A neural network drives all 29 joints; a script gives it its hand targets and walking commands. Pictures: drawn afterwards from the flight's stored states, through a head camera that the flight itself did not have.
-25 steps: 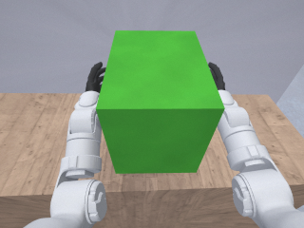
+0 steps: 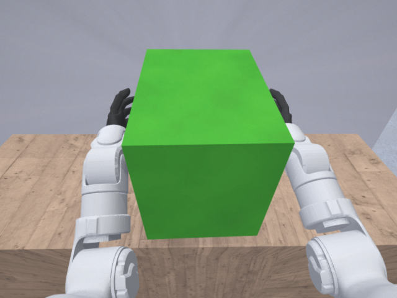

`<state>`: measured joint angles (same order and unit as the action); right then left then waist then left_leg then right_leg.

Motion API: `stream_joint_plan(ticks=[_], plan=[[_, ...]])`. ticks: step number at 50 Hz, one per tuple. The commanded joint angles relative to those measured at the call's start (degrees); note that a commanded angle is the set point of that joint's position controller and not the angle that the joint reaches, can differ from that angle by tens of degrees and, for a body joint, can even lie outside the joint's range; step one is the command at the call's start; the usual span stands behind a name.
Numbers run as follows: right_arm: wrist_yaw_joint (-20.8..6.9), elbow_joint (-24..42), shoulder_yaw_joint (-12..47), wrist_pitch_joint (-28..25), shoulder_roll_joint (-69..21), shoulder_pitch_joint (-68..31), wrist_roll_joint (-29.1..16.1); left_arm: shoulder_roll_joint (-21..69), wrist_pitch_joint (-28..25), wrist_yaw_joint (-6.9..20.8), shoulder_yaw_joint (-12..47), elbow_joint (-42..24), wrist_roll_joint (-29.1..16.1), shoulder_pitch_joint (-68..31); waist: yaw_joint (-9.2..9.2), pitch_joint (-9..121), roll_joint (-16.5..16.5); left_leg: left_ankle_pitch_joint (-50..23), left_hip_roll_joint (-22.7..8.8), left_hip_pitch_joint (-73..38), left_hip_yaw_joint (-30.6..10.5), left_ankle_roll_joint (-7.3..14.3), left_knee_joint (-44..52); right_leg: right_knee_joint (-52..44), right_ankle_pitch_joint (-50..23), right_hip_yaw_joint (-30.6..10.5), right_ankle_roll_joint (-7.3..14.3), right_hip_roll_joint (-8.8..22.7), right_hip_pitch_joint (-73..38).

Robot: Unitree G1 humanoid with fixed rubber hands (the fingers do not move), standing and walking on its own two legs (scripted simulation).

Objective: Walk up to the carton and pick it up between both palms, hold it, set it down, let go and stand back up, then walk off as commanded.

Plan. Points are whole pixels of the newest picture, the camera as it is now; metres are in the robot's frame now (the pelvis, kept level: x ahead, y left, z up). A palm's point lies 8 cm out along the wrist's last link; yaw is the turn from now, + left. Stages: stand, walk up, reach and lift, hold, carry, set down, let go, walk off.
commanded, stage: hold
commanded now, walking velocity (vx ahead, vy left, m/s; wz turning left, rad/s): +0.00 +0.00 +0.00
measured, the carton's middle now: (200, 140) +0.38 +0.00 +0.18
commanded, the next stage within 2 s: none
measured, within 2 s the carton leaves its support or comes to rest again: neither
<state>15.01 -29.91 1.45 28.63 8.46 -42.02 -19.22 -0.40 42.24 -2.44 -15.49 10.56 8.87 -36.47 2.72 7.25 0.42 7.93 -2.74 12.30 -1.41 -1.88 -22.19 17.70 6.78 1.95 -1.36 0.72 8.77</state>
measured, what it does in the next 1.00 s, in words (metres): stands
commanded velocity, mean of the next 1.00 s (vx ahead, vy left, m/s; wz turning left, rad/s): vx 0.00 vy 0.00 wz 0.00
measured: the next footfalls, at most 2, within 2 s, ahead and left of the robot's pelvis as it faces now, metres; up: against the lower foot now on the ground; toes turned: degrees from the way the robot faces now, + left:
none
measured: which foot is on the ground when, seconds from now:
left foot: down 0.00-1.00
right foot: down 0.00-1.00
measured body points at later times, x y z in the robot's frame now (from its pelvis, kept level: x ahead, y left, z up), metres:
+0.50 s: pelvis +0.03 +0.00 +0.00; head -0.02 +0.03 +0.45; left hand +0.43 +0.15 +0.21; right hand +0.43 -0.16 +0.22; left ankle +0.05 +0.13 -0.75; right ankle +0.03 -0.14 -0.75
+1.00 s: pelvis +0.01 +0.00 +0.00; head -0.05 +0.01 +0.45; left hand +0.37 +0.16 +0.21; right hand +0.38 -0.16 +0.21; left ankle +0.05 +0.13 -0.75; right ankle +0.03 -0.14 -0.75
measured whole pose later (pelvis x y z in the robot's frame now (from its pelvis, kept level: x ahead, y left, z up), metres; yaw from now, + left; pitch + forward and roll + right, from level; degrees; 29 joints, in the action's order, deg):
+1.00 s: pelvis +0.01 +0.00 +0.00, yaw +0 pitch -2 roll -1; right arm 17.1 -21.0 5.0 34.4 10.1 -38.7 -21.8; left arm 0.1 48.9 -1.4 -14.8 0.2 9.3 -31.9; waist 5.2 7.1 0.0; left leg 8.7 -2.5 11.7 -1.8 -1.9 -22.3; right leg 17.7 7.7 2.0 -1.4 0.8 8.0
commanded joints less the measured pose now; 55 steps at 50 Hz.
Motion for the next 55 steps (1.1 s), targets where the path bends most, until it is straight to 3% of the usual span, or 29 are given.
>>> stream_joint_plan(ticks=[1,4,7,10,13,21,23,25,26,27,29,30,31,35,36,37,38,39,40,41,42,45,46,47,48,49,50,52,55], plan=[[-8.91,11.45,12.44,-3.47,-41.46,-57.26,0.51,31.02,-4.61,10.38,21.16,5.46,-4.79,-50.06,0.89,14.54,-2.51,12.67,6.59,-3.20,2.20,4.36,6.95,-2.89,14.36,-1.42,-0.88,-2.71,-2.73],[-9.34,12.47,12.33,-3.92,-42.13,-62.06,-0.47,32.24,-4.72,9.55,21.53,7.49,-5.56,-53.00,0.08,16.16,-1.69,12.15,6.70,-2.60,2.17,4.36,6.26,-2.58,14.02,-1.90,-0.89,-2.81,-2.65],[-9.73,6.49,9.78,-3.91,-40.49,-59.89,-0.28,33.43,-5.24,9.59,22.00,7.38,-5.45,-55.45,2.27,14.41,1.21,12.08,6.11,-3.87,1.69,2.89,6.35,-2.72,12.10,-0.55,-0.57,-3.43,-2.02],[-10.10,6.37,8.87,-4.19,-38.41,-60.40,-1.12,34.39,-4.34,8.97,22.21,7.79,-3.92,-53.48,1.92,15.32,4.12,12.79,5.90,-2.76,0.80,2.84,7.22,-2.34,11.42,0.18,-0.13,-4.17,-3.93],[-9.88,6.37,9.63,-3.79,-39.08,-59.49,-1.48,34.78,-4.69,8.59,22.24,6.28,-4.88,-53.21,2.76,16.77,1.81,9.56,6.20,-3.77,0.68,2.54,6.13,-2.49,8.73,-0.08,-0.40,-4.19,-4.89],[-5.90,24.45,20.93,-2.60,-39.94,-51.27,-10.20,36.91,-3.16,7.38,30.11,-10.01,-8.70,-42.31,3.40,30.15,2.57,-18.35,7.04,-14.29,-0.68,-1.15,-0.68,-0.11,-18.57,0.07,-2.03,-6.04,-14.74],[-4.82,27.13,23.00,-1.78,-39.05,-51.50,-13.29,35.50,-2.66,7.28,31.34,-13.11,-9.14,-43.76,3.22,32.74,4.91,-21.54,7.17,-15.34,-1.09,-2.19,-2.22,0.31,-21.41,-0.23,-1.77,-6.10,-16.89],[-3.87,32.28,25.43,-1.09,-38.68,-47.98,-14.83,35.73,-1.76,6.97,33.50,-16.98,-9.50,-37.69,3.27,35.14,2.76,-29.52,7.12,-17.41,-1.66,-2.80,-3.81,1.54,-29.69,-0.10,-2.26,-7.03,-18.50],[-3.36,32.53,27.27,-0.23,-37.97,-45.02,-16.24,35.43,-1.22,6.87,34.61,-20.25,-9.89,-38.00,3.39,35.73,6.12,-33.88,7.12,-19.68,-2.09,-3.20,-4.80,1.93,-31.69,-0.19,-2.31,-7.22,-17.78],[-2.92,32.35,26.31,0.72,-35.99,-45.01,-15.93,34.04,-0.11,7.23,34.47,-17.36,-9.58,-35.84,3.70,32.13,3.66,-32.23,6.88,-17.99,-2.74,-3.00,-4.57,1.22,-28.51,-0.48,-2.11,-7.12,-16.89],[-2.49,36.83,27.48,0.29,-37.43,-41.76,-16.09,35.76,0.58,7.75,36.11,-21.62,-9.07,-32.76,3.91,32.84,6.23,-34.77,6.23,-19.64,-2.39,-3.98,-5.08,1.82,-32.90,-0.68,-1.53,-7.13,-17.36],[-2.50,32.13,26.55,1.71,-34.93,-39.57,-16.11,33.98,1.47,7.64,34.64,-20.42,-7.86,-32.99,4.54,27.41,6.14,-34.19,6.30,-18.30,-2.60,-3.98,-4.42,1.69,-29.07,-0.63,-1.58,-6.97,-14.77],[-2.15,38.83,28.90,1.36,-36.25,-37.98,-17.24,35.50,1.90,8.23,36.70,-26.03,-8.72,-28.91,3.21,34.33,5.62,-40.65,6.18,-21.76,-2.59,-4.65,-5.75,2.20,-36.78,-0.22,-2.08,-7.68,-18.77],[-1.71,36.78,28.68,3.28,-34.82,-36.33,-16.34,31.14,2.77,9.07,34.21,-24.03,-6.51,-29.33,3.94,24.30,3.70,-28.15,7.00,-14.03,-1.97,-3.49,-2.48,2.33,-33.37,-1.61,-2.51,-5.96,-19.42],[-1.74,43.27,30.05,2.31,-36.68,-37.13,-17.32,32.82,2.64,9.53,36.97,-29.90,-8.61,-28.12,2.73,32.82,3.77,-34.17,6.78,-17.22,-1.94,-4.14,-3.45,3.04,-39.66,-1.66,-2.67,-6.52,-23.00],[-1.60,39.90,27.65,3.15,-34.67,-38.85,-16.10,31.91,2.87,9.26,36.01,-24.04,-8.07,-30.61,3.90,25.26,2.88,-26.26,6.72,-13.63,-2.20,-3.59,-2.01,2.00,-31.73,-2.02,-1.82,-6.07,-19.21],[-2.26,43.04,28.47,2.10,-37.43,-41.34,-16.52,33.39,1.87,9.28,37.64,-30.34,-9.40,-33.71,2.60,31.38,3.53,-28.94,6.84,-15.51,-1.36,-3.91,-2.95,2.51,-33.53,-0.95,-2.26,-6.48,-20.27],[-2.37,38.02,26.00,3.06,-35.56,-40.75,-14.97,31.82,2.19,9.06,35.22,-23.78,-7.67,-34.20,3.27,23.44,2.73,-21.40,6.84,-11.97,-1.59,-3.08,-1.21,1.58,-26.88,-2.13,-1.78,-5.49,-17.37],[-2.81,43.32,28.10,1.54,-37.77,-41.17,-15.20,33.78,1.29,9.20,37.66,-31.67,-9.74,-35.31,2.34,32.75,3.69,-27.59,6.73,-16.20,-0.89,-3.66,-2.69,2.35,-31.86,-0.96,-2.13,-6.20,-19.27],[-2.56,39.05,26.36,2.75,-35.69,-42.10,-14.42,31.79,2.07,9.07,36.28,-24.04,-8.95,-35.36,3.56,21.81,3.25,-20.91,6.54,-12.43,-1.60,-3.20,-1.02,1.39,-23.59,-1.77,-1.44,-5.74,-15.57],[-3.51,42.88,27.04,1.00,-38.73,-46.75,-14.32,33.62,0.65,8.82,37.37,-29.05,-10.05,-38.99,1.98,31.26,3.62,-24.58,6.43,-15.59,-0.77,-3.31,-2.08,1.59,-26.01,-1.66,-1.72,-5.80,-17.02],[-4.44,35.03,23.85,1.60,-38.00,-46.02,-11.35,32.31,0.63,8.70,34.94,-24.11,-8.90,-41.11,2.12,25.74,2.22,-15.56,6.10,-13.28,-0.10,-2.07,0.16,0.56,-16.50,-1.08,-1.69,-5.31,-11.95],[-4.80,33.67,22.61,1.21,-38.00,-47.78,-9.87,32.71,0.65,8.67,33.98,-20.73,-8.27,-41.47,0.75,24.34,1.95,-12.63,5.82,-12.71,-0.11,-1.74,1.41,-0.58,-10.55,-0.20,-1.13,-5.88,-9.37],[-5.51,25.30,19.60,2.24,-36.70,-46.74,-8.16,30.65,0.75,8.81,29.36,-13.38,-5.91,-42.29,0.68,15.73,1.12,-4.10,5.59,-10.21,0.23,-0.47,3.17,-1.91,-1.64,-0.87,-1.08,-4.90,-5.92],[-6.35,27.57,19.66,0.49,-38.30,-52.32,-6.95,31.66,0.35,9.03,28.82,-11.93,-5.91,-42.64,-1.02,19.51,0.04,-2.40,5.45,-9.13,0.75,0.44,3.58,-1.43,0.35,-0.69,-0.98,-4.62,-5.98],[-6.90,23.37,17.33,0.89,-38.04,-52.37,-5.61,31.54,0.33,8.84,28.02,-9.02,-6.02,-43.97,-0.31,15.28,-0.54,2.63,5.26,-7.24,0.99,1.21,4.97,-2.39,5.47,-0.91,-0.91,-4.34,-2.83],[-7.39,24.96,17.14,-0.21,-40.07,-52.86,-4.76,31.87,-0.19,9.12,28.20,-10.53,-7.28,-44.18,-0.45,18.58,-1.79,2.03,4.87,-8.15,1.55,1.58,4.83,-1.94,3.90,-1.15,-0.91,-4.15,-4.68],[-8.49,17.23,13.77,-0.21,-38.44,-55.49,-2.13,30.89,-0.66,9.43,25.26,-2.45,-5.62,-48.62,-0.40,13.83,-1.44,11.83,5.25,-4.70,1.64,2.23,6.83,-3.27,14.62,-0.93,-0.48,-3.67,-1.34],[-9.34,12.01,11.46,-0.53,-39.08,-55.71,-0.54,30.39,-1.52,10.01,22.85,0.85,-4.93,-50.17,0.43,13.82,-2.64,10.85,5.48,-5.40,2.14,3.23,7.10,-3.45,15.30,-1.14,-0.48,-3.69,-0.64]])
